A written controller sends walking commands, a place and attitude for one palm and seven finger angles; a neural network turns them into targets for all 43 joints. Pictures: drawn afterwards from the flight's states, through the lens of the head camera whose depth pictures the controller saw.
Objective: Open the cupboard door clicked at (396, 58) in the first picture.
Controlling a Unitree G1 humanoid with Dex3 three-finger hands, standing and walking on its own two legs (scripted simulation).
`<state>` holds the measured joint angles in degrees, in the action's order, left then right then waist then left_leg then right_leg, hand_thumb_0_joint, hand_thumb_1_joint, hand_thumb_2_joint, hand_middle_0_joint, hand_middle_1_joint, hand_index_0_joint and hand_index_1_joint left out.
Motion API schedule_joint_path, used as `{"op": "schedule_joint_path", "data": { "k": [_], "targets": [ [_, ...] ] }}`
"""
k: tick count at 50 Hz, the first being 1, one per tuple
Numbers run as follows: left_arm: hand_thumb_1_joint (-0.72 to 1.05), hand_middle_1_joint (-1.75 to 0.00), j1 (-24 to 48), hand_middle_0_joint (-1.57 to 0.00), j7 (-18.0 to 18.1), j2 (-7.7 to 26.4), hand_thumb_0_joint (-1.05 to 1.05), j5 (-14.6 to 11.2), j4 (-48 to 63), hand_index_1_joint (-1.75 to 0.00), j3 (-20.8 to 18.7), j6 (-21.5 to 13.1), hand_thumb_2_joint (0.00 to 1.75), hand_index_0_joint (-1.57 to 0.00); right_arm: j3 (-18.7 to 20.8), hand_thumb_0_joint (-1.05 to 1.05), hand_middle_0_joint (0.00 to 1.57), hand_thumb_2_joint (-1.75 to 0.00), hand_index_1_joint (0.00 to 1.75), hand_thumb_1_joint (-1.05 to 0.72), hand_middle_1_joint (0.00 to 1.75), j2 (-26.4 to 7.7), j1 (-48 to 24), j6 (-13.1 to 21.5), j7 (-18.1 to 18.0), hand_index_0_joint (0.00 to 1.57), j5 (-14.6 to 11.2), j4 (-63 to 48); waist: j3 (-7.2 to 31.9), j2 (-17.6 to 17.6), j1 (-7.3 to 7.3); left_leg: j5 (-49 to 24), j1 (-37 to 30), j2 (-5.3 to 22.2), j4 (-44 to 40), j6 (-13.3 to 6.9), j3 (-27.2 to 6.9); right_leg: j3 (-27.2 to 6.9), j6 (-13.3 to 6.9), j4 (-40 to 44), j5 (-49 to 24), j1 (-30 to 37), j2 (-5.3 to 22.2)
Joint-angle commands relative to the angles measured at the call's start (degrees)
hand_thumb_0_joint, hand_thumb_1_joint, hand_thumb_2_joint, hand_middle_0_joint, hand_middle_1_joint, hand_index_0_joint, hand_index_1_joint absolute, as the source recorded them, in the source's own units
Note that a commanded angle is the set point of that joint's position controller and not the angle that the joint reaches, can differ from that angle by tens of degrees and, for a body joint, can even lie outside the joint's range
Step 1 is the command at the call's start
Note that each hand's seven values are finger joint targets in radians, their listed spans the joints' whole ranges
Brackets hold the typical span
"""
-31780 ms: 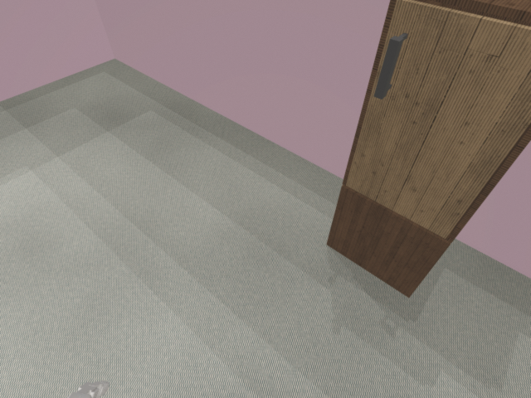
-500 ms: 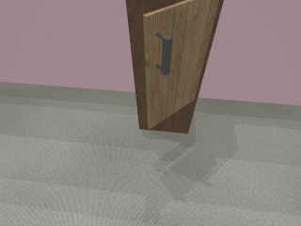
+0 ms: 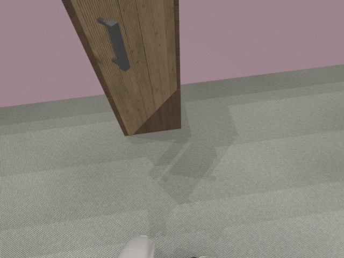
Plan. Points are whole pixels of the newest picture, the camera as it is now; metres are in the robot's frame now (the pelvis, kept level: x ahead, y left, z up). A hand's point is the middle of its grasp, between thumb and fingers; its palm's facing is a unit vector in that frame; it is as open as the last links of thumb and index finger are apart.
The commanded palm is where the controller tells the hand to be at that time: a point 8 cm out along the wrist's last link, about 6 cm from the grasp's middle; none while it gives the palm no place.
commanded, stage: walk to a spot facing it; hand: left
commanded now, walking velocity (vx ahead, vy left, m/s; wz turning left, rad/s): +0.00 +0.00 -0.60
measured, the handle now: (114, 45) +0.62 +0.21 +0.11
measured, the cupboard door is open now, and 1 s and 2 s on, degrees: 46 46 46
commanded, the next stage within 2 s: none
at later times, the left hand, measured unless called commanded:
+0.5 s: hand (95, 236) +0.17 +0.24 -0.17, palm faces -0.23 -0.94 -0.24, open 7.4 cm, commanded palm none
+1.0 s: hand (143, 202) +0.27 +0.12 -0.18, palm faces -0.59 -0.78 -0.20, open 7.4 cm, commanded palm none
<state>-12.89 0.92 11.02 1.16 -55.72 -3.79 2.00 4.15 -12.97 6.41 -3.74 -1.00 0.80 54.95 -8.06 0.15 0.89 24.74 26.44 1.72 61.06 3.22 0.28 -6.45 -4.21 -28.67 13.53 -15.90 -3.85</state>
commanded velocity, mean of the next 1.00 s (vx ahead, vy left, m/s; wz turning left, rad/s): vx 0.00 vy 0.00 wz -0.60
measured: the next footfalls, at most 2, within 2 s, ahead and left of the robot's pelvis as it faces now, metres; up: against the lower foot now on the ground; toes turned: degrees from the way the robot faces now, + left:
left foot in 0.30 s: +0.07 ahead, +0.17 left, +0.00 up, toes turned -13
right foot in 0.64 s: +0.04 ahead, -0.12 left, +0.00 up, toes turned -26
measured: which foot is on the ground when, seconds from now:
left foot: up 0.00-0.28, down 0.30-0.64, up 0.66-0.92, down 0.94-1.00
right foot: down 0.00-0.30, up 0.32-0.62, down 0.64-0.94, up 0.96-1.00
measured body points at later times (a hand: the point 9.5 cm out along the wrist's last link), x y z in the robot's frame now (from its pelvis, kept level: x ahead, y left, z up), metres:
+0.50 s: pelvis +0.03 +0.04 +0.00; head +0.10 +0.04 +0.44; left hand +0.18 +0.29 -0.15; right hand +0.05 -0.22 -0.13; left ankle +0.03 +0.18 -0.74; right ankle -0.01 -0.09 -0.68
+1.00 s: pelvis +0.07 +0.02 -0.01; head +0.12 +0.00 +0.43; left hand +0.30 +0.16 -0.17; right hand -0.04 -0.23 -0.14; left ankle +0.15 +0.12 -0.74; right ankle -0.01 -0.09 -0.71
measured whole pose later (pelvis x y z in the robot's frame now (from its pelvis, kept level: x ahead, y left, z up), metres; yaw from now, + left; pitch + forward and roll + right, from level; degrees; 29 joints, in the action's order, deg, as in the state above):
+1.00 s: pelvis +0.07 +0.02 -0.01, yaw -37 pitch +1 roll -1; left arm -8.1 -1.0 14.4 0.9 -51.4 -3.7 4.1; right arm 2.1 -12.2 12.0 -0.5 -1.3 1.8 50.6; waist -5.5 -2.3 -1.3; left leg 17.0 18.8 4.4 34.8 1.0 3.6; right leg -4.6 0.8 -49.6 27.7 -25.2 -3.0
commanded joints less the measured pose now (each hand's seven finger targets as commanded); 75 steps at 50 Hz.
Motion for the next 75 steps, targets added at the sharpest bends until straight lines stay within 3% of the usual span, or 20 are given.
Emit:
{"op": "schedule_joint_path", "data": {
  "k": [1,12,13,15,16,21,29,30,32,35,44,47,48,53,59,60,61,62,65,75],
  "targets": [
    [0.90,-0.30,-4.49,-0.20,0.93,11.94,0.00,0.07,2.88,-0.30,-3.36,-1.58,0.90,-0.20,0.52,0.00,0.20,-0.90,0.30,-0.90,0.30,-3.23,-1.29,1.72,-0.65,0.20,-0.52,-5.30,12.13,-6.79,1.38,-0.77,4.38,-0.04,-3.26,0.55,-1.22,-17.52,-6.27,7.48,-25.12,14.50,14.02],
    [0.90,-0.30,0.30,-0.20,0.74,12.36,0.00,0.13,5.51,-0.30,-3.82,-0.62,0.90,-0.20,0.46,0.00,0.20,-0.90,0.30,-0.90,0.30,-3.91,2.49,3.17,-1.60,0.20,-1.30,-6.11,12.63,-6.22,-2.06,-7.20,-13.43,-2.20,-30.85,-0.68,-2.67,-21.75,-3.47,2.91,-24.52,3.89,10.09],
    [0.90,-0.30,1.18,-0.20,0.53,11.09,0.00,-0.35,6.29,-0.30,-3.43,-0.57,0.90,-0.20,0.68,0.00,0.20,-0.90,0.30,-0.90,0.30,-5.59,4.92,3.63,-1.92,0.20,-1.14,-5.33,13.49,-3.55,-3.13,-12.05,-22.69,0.50,-37.46,-1.24,-3.60,-18.57,-0.75,0.47,-17.36,-2.87,6.99],
    [0.90,-0.30,0.93,-0.20,-0.68,7.53,0.00,-0.95,8.09,-0.30,-2.56,-0.63,0.90,-0.20,2.08,0.00,0.20,-0.90,0.30,-0.90,0.30,-14.14,6.28,4.00,-2.41,0.20,0.39,-6.77,12.06,18.17,-3.04,-17.62,-28.24,24.98,-47.00,-11.52,-26.65,-0.63,5.72,-20.64,22.61,-18.67,-2.17],
    [0.90,-0.30,2.24,-0.20,-0.91,9.55,0.00,-0.32,8.75,-0.30,-2.69,-0.62,0.90,-0.20,1.67,0.00,0.20,-0.90,0.30,-0.90,0.30,-13.38,5.38,3.59,-2.25,0.20,0.68,-7.77,10.14,11.48,-2.83,-20.60,-22.87,27.24,-45.28,-15.13,-25.48,0.39,6.59,-28.41,21.93,-17.43,1.47],
    [0.90,-0.30,3.00,-0.20,-2.90,7.43,0.00,0.18,8.58,-0.30,-2.76,0.23,0.90,-0.20,0.18,0.00,0.20,-0.90,0.30,-0.90,0.30,-8.89,3.62,4.13,-2.24,0.20,1.27,-8.70,7.48,11.98,-0.29,-41.40,-19.76,15.06,-39.29,-10.35,-3.79,5.86,8.02,-35.39,13.11,-17.99,4.05],
    [0.90,-0.30,3.01,-0.20,-3.44,7.52,0.00,-0.21,8.71,-0.30,-1.71,-0.53,0.90,-0.20,1.40,0.00,0.20,-0.90,0.30,-0.90,0.30,-12.03,8.15,3.60,-1.17,0.20,0.88,-7.07,9.86,10.86,-0.78,-41.36,-18.93,15.22,-30.36,-6.31,3.92,12.94,4.82,-5.91,2.81,0.34,2.34],
    [0.90,-0.30,-1.62,-0.20,-3.23,9.18,0.00,-0.13,7.32,-0.30,-2.27,-1.00,0.90,-0.20,1.45,0.00,0.20,-0.90,0.30,-0.90,0.30,-11.88,6.84,3.52,-0.99,0.20,0.49,-7.63,11.75,6.75,2.14,-37.57,-14.56,13.44,-22.39,-4.09,5.94,11.16,3.58,1.54,-6.61,9.31,3.38],
    [0.90,-0.30,-10.26,-0.20,-1.10,20.86,0.00,-0.06,4.70,-0.30,-4.55,-1.98,0.90,-0.20,-0.08,0.00,0.20,-0.90,0.30,-0.90,0.30,-5.83,2.23,3.18,-0.57,0.20,-0.96,-11.88,16.02,-18.45,6.13,14.28,6.90,1.09,4.40,0.96,6.36,-21.01,-9.39,6.57,-43.88,21.77,27.53],
    [0.90,-0.30,0.81,-0.20,0.30,15.82,0.00,0.29,7.48,-0.30,-3.49,-0.64,0.90,-0.20,0.15,0.00,0.20,-0.90,0.30,-0.90,0.30,-6.67,3.05,2.24,-0.51,0.20,-0.72,-9.61,10.27,-14.25,1.31,7.27,6.65,4.79,6.68,0.27,-0.81,-15.66,-8.89,8.81,-13.22,8.43,20.06],
    [0.90,-0.30,6.72,-0.20,-0.51,13.89,0.00,-0.06,8.79,-0.30,-2.69,-0.26,0.90,-0.20,-0.15,0.00,0.20,-0.90,0.30,-0.90,0.30,-5.07,11.82,3.13,-0.63,0.20,-0.58,-5.62,10.07,-8.17,-4.00,-9.41,-15.09,-0.23,-29.03,0.35,3.46,-11.29,-2.28,3.96,-8.20,-4.43,11.97],
    [0.90,-0.30,6.32,-0.20,-1.52,8.09,0.00,-0.75,11.31,-0.30,-1.52,0.26,0.90,-0.20,1.91,0.00,0.20,-0.90,0.30,-0.90,0.30,-16.03,14.77,4.30,-1.61,0.20,1.13,-6.46,10.63,18.41,-4.92,-8.69,-20.96,27.21,-48.41,-11.93,-25.95,4.51,5.57,-26.28,22.93,-18.73,-0.10],
    [0.90,-0.30,7.45,-0.20,-2.01,9.52,0.00,-0.44,11.60,-0.30,-1.97,0.04,0.90,-0.20,1.52,0.00,0.20,-0.90,0.30,-0.90,0.30,-15.43,12.70,4.38,-1.78,0.20,1.32,-7.55,9.97,9.64,-3.93,-12.65,-16.40,27.62,-47.41,-14.51,-23.52,2.19,5.55,-33.46,20.84,-16.06,3.66],
    [0.90,-0.30,7.89,-0.20,-3.63,5.55,0.00,-0.14,10.45,-0.30,-1.43,0.32,0.90,-0.20,0.24,0.00,0.20,-0.90,0.30,-0.90,0.30,-10.41,10.03,4.59,-1.51,0.20,1.81,-7.44,9.05,13.40,-2.23,-31.53,-18.58,16.65,-40.39,-8.57,-0.50,9.06,6.84,-26.01,14.44,-12.91,5.40],
    [0.90,-0.30,3.31,-0.20,-4.27,6.90,0.00,0.14,8.00,-0.30,-1.55,-1.32,0.90,-0.20,1.26,0.00,0.20,-0.90,0.30,-0.90,0.30,-12.13,11.88,4.22,-0.30,0.20,1.16,-5.73,11.47,7.26,-0.92,-6.67,-13.54,15.64,-32.18,-4.73,5.54,15.01,4.39,1.37,6.80,6.07,2.12],
    [0.90,-0.30,-3.13,-0.20,-3.66,10.88,0.00,0.48,5.90,-0.30,-2.82,-1.82,0.90,-0.20,0.91,0.00,0.20,-0.90,0.30,-0.90,0.30,-9.59,9.58,4.29,0.12,0.20,0.44,-6.96,12.43,-2.80,2.84,-0.93,-1.75,11.57,-21.31,-2.26,9.91,5.05,1.68,8.43,10.97,18.60,8.53],
    [0.90,-0.30,-9.95,-0.20,-2.46,18.55,0.00,0.77,3.84,-0.30,-4.56,-2.46,0.90,-0.20,-0.41,0.00,0.20,-0.90,0.30,-0.90,0.30,-4.36,2.98,4.51,0.84,0.20,-0.21,-10.83,10.08,-23.07,6.93,14.59,16.86,2.45,-3.81,0.98,13.47,-22.20,-5.87,15.78,9.87,26.06,24.23],
    [0.90,-0.30,-12.49,-0.20,-1.34,19.47,0.00,-0.28,3.16,-0.30,-4.83,-2.59,0.90,-0.20,-0.29,0.00,0.20,-0.90,0.30,-0.90,0.30,-7.32,-2.13,4.42,0.78,0.20,0.18,-12.26,7.57,-17.42,8.74,13.09,21.79,4.02,3.77,0.15,2.64,-26.20,-10.47,16.55,8.12,23.30,27.65],
    [0.90,-0.30,-1.75,-0.20,-0.73,13.07,0.00,0.10,5.28,-0.30,-3.04,-3.23,0.90,-0.20,0.62,0.00,0.20,-0.90,0.30,-0.90,0.30,-7.00,0.03,4.32,1.52,0.20,0.34,-9.77,3.60,-12.09,1.47,0.51,14.87,6.43,2.77,0.89,-0.06,-15.32,-7.46,16.81,11.93,9.66,20.16],
    [0.90,-0.30,0.62,-0.20,-1.93,12.04,0.00,-0.17,3.65,-0.30,-3.07,-4.43,0.90,-0.20,0.50,0.00,0.20,-0.90,0.30,-0.90,0.30,-5.99,9.00,7.03,1.02,0.20,0.17,-5.95,8.46,-4.90,-4.56,-12.35,-19.74,0.14,-33.54,0.10,5.58,-6.35,-3.00,4.64,-1.96,-2.03,11.29]
  ]
}}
